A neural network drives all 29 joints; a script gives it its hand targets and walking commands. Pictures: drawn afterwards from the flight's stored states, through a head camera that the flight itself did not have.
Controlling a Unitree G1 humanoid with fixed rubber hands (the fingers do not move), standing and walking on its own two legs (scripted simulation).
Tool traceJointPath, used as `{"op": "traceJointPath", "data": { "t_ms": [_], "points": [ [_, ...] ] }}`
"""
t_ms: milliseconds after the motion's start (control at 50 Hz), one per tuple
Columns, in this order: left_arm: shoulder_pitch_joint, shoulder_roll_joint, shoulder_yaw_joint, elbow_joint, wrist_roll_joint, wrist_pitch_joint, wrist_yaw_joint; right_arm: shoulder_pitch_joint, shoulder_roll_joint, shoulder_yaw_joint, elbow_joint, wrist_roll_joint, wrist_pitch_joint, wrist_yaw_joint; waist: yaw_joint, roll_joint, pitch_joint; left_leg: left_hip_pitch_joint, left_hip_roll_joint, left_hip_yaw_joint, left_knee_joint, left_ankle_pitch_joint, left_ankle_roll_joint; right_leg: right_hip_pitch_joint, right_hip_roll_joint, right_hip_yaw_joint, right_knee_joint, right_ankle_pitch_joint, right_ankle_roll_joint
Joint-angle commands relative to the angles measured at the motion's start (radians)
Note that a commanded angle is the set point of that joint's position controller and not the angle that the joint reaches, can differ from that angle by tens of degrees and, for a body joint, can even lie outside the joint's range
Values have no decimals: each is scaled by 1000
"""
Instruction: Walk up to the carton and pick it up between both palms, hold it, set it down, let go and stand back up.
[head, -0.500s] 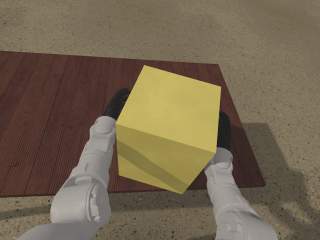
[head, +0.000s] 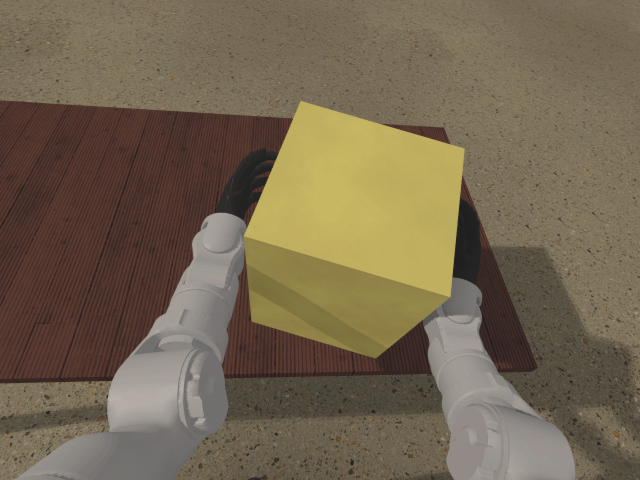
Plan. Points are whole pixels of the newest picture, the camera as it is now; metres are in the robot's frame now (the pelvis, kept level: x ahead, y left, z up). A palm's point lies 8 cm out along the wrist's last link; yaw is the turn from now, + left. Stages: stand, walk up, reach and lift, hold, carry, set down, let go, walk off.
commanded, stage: reach and lift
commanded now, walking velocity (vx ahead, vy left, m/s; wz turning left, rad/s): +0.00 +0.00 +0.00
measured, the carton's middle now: (343, 247) +0.41 +0.00 +0.03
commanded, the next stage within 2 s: none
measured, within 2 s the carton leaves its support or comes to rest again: neither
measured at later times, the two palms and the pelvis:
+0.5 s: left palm (240, 189) +0.40 +0.14 +0.12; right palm (482, 238) +0.38 -0.15 +0.11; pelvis +0.03 -0.01 +0.00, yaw +0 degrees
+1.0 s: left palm (216, 177) +0.37 +0.16 +0.17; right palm (491, 218) +0.37 -0.14 +0.16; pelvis -0.01 -0.01 +0.00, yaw +3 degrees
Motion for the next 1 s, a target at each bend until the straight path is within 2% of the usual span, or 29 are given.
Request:
{"op": "traceJointPath", "data": {
  "t_ms": [0, 40, 60, 100, 160, 180, 200, 220, 260, 280, 320, 380, 440, 520, 580, 620, 680, 700, 740, 840, 880, 980],
  "points": [
    [-556, -622, -287, -114, 36, -8, -88, -657, 564, 380, -118, -100, -6, 125, 4, 104, -508, 492, 20, 55, 16, 105, -14, -55, -14, -89, -68, 37, 7],
    [-555, -633, -305, -133, 24, 21, -84, -682, 559, 407, -176, -77, 12, 130, 9, 108, -526, 514, 16, 57, 29, 143, -20, -50, -11, -87, -72, 51, 6],
    [-563, -645, -325, -156, 12, 30, -84, -691, 568, 418, -207, -66, 19, 130, -2, 107, -551, 530, 14, 56, 36, 167, -24, -44, -9, -87, -70, 78, 8],
    [-538, -674, -375, -215, -14, 50, -77, -694, 571, 480, -270, -24, 34, 134, 2, 132, -635, 581, 15, 47, 69, 275, -36, -34, -2, -84, -59, 153, 3],
    [-512, -717, -458, -322, -63, 65, -66, -704, 591, 596, -393, 40, 49, 137, -9, 153, -775, 637, 15, 23, 126, 434, -47, -25, 7, -78, -30, 305, 6],
    [-509, -714, -479, -349, -74, 74, -65, -692, 602, 619, -410, 53, 66, 133, -25, 151, -766, 638, 13, 16, 137, 454, -45, -15, 4, -73, -23, 339, 11],
    [-490, -724, -497, -384, -85, 86, -64, -689, 605, 656, -451, 75, 80, 133, -23, 146, -771, 644, 14, 7, 143, 477, -44, 3, 6, -71, -11, 372, 14],
    [-487, -719, -522, -423, -99, 98, -68, -658, 614, 684, -463, 93, 102, 125, -47, 142, -748, 652, 12, -1, 146, 486, -42, 17, 2, -65, -6, 410, 23],
    [-446, -724, -563, -501, -125, 139, -74, -645, 620, 763, -556, 147, 142, 112, -48, 142, -742, 652, 8, -15, 155, 515, -39, 59, -5, -56, 10, 487, 35],
    [-426, -715, -570, -532, -127, 166, -77, -622, 616, 785, -573, 165, 171, 105, -56, 129, -697, 647, 7, -19, 147, 497, -35, 73, -6, -53, 14, 494, 41],
    [-393, -713, -594, -628, -140, 227, -78, -608, 608, 845, -651, 219, 223, 95, -49, 126, -656, 658, 4, -29, 141, 506, -33, 109, -6, -50, 22, 518, 47],
    [-349, -688, -598, -694, -142, 345, -91, -606, 578, 879, -714, 276, 319, 81, -49, 93, -529, 651, -2, -31, 112, 434, -20, 147, -9, -45, 12, 452, 56],
    [-298, -661, -585, -775, -128, 450, -97, -573, 533, 904, -740, 331, 399, 79, -40, 88, -415, 658, -9, -26, 97, 429, -22, 178, -9, -43, 6, 429, 59],
    [-281, -643, -561, -817, -115, 548, -116, -610, 495, 886, -800, 358, 456, 83, -44, 70, -328, 632, -19, -19, 63, 337, -16, 215, -12, -50, 3, 378, 66],
    [-332, -640, -573, -857, -125, 588, -129, -658, 499, 875, -840, 365, 477, 85, -71, 69, -317, 626, -26, -13, 64, 298, -13, 216, -19, -53, 4, 372, 73],
    [-347, -631, -561, -854, -112, 613, -133, -668, 479, 842, -810, 363, 497, 93, -74, 89, -285, 620, -26, -12, 49, 242, -13, 190, -20, -56, -3, 299, 65],
    [-365, -610, -537, -844, -108, 650, -143, -714, 455, 808, -821, 351, 513, 104, -78, 71, -259, 607, -29, -5, 31, 158, 1, 170, -24, -69, -12, 220, 65],
    [-386, -615, -540, -856, -112, 658, -141, -739, 452, 798, -832, 352, 514, 109, -74, 80, -282, 606, -29, -3, 25, 133, 2, 158, -23, -75, -14, 180, 61],
    [-456, -611, -548, -841, -129, 665, -138, -780, 458, 758, -811, 334, 525, 119, -90, 79, -297, 590, -27, 0, 15, 59, 9, 123, -27, -78, -19, 98, 58],
    [-475, -611, -532, -801, -130, 697, -120, -868, 438, 714, -805, 319, 545, 144, -83, 83, -351, 620, -19, -5, 14, 22, 20, 89, -19, -92, -21, 30, 44],
    [-485, -601, -512, -773, -126, 715, -121, -888, 430, 698, -786, 318, 562, 144, -86, 70, -341, 612, -22, -2, 9, -9, 27, 82, -19, -94, -23, 6, 47],
    [-522, -580, -470, -776, -108, 755, -105, -905, 411, 650, -709, 327, 607, 162, -82, 87, -321, 611, -14, 0, -6, -35, 25, 58, -13, -99, -23, -56, 39]
  ]
}}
